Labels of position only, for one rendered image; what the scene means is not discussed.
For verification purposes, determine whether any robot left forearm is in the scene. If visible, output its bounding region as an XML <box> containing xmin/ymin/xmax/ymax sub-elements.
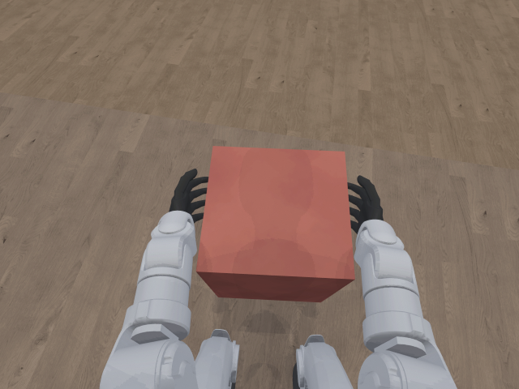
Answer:
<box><xmin>100</xmin><ymin>211</ymin><xmax>197</xmax><ymax>389</ymax></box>

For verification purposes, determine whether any left robot thigh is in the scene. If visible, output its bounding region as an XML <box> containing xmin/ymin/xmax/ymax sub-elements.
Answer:
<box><xmin>195</xmin><ymin>336</ymin><xmax>239</xmax><ymax>389</ymax></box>

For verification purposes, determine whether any left robot upper arm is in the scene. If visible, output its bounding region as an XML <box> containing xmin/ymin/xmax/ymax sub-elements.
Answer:
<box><xmin>101</xmin><ymin>339</ymin><xmax>199</xmax><ymax>389</ymax></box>

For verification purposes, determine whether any robot right hand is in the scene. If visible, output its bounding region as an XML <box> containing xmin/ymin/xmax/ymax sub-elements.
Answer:
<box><xmin>347</xmin><ymin>175</ymin><xmax>384</xmax><ymax>235</ymax></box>

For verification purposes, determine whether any robot right forearm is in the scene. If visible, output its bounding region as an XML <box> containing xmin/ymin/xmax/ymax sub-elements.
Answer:
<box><xmin>354</xmin><ymin>220</ymin><xmax>452</xmax><ymax>378</ymax></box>

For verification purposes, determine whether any robot thigh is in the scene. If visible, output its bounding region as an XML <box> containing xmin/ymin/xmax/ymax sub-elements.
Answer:
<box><xmin>296</xmin><ymin>342</ymin><xmax>353</xmax><ymax>389</ymax></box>
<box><xmin>195</xmin><ymin>336</ymin><xmax>239</xmax><ymax>389</ymax></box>

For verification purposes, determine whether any carton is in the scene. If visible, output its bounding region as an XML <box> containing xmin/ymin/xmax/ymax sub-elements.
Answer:
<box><xmin>196</xmin><ymin>146</ymin><xmax>355</xmax><ymax>302</ymax></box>

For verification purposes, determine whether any right robot thigh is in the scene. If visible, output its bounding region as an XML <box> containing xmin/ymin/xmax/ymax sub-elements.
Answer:
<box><xmin>296</xmin><ymin>342</ymin><xmax>353</xmax><ymax>389</ymax></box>

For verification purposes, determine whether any robot left hand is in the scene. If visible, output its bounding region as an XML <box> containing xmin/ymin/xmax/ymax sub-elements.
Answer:
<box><xmin>169</xmin><ymin>169</ymin><xmax>208</xmax><ymax>223</ymax></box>

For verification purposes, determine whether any right robot upper arm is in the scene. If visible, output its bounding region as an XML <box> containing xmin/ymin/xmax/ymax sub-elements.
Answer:
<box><xmin>358</xmin><ymin>350</ymin><xmax>457</xmax><ymax>389</ymax></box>

